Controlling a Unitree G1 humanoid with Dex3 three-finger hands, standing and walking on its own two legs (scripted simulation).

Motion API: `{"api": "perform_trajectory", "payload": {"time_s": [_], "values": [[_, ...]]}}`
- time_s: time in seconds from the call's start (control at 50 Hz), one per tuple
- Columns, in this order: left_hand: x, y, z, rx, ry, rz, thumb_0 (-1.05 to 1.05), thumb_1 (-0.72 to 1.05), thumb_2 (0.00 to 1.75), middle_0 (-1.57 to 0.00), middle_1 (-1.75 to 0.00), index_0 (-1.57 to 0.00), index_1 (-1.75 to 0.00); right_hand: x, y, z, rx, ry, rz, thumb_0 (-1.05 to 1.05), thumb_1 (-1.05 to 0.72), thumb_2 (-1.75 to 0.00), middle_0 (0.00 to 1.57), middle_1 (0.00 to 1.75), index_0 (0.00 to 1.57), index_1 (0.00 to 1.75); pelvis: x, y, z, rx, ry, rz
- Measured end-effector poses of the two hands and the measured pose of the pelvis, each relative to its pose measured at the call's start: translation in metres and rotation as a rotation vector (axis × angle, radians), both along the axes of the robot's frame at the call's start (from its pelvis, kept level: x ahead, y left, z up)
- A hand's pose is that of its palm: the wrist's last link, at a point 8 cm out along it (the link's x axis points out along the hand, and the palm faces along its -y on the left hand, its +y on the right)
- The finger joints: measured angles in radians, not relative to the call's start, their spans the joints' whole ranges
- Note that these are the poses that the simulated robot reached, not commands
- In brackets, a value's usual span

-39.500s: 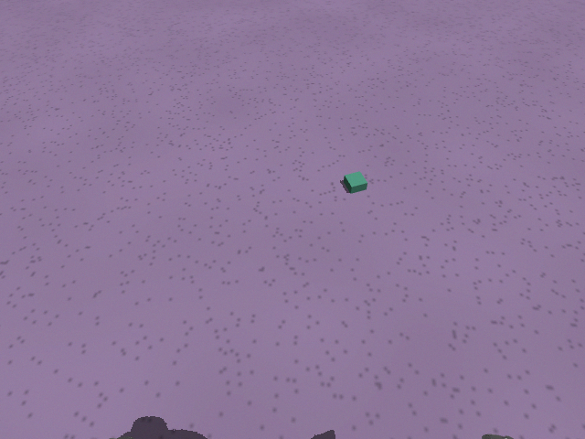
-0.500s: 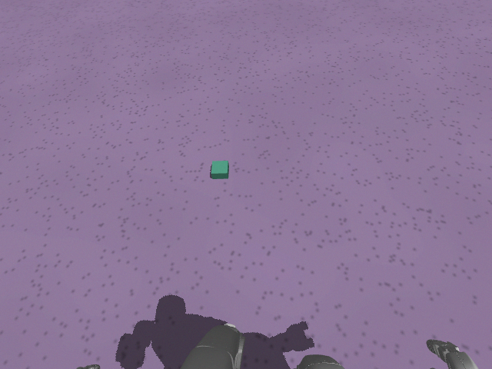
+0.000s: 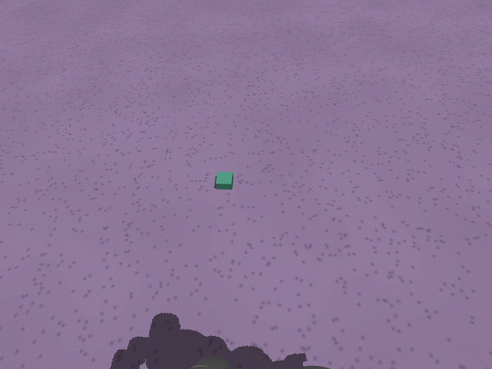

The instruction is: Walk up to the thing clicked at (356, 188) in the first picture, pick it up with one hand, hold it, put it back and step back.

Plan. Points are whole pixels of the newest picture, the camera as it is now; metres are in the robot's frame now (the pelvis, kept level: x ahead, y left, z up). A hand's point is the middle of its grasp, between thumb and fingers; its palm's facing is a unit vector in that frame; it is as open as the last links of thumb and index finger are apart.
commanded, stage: step back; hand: left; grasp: from above
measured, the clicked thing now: (224, 180) +1.10 +0.18 -0.74
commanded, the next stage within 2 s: stand in 0.52 s
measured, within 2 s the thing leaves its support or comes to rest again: neither
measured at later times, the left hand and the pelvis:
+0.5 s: hand (107, 363) +0.14 +0.29 -0.14, palm faces +0.01 -0.93 -0.36, open 7.3 cm; pelvis +0.05 +0.02 +0.01, yaw +0 degrees
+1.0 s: hand (113, 366) +0.14 +0.27 -0.14, palm faces -0.05 -0.94 -0.34, open 7.3 cm; pelvis +0.05 +0.02 +0.02, yaw -1 degrees
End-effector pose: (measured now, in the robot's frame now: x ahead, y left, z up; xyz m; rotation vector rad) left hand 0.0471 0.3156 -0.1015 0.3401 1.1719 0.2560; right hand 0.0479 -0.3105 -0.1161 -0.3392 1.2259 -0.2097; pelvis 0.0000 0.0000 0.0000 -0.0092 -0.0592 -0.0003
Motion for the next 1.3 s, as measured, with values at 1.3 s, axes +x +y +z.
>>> {"api": "perform_trajectory", "payload": {"time_s": [1.3], "values": [[0.074,0.004,0.003,-0.051,0.076,-0.039,0.01,0.91,0.89,-0.2,-0.3,-0.21,-0.3,0.06,0.038,0.015,0.043,0.028,-0.027,0.0,-0.91,-0.9,0.2,0.3,0.21,0.3,0.05,0.022,0.022,0.01,0.029,-0.008]]}}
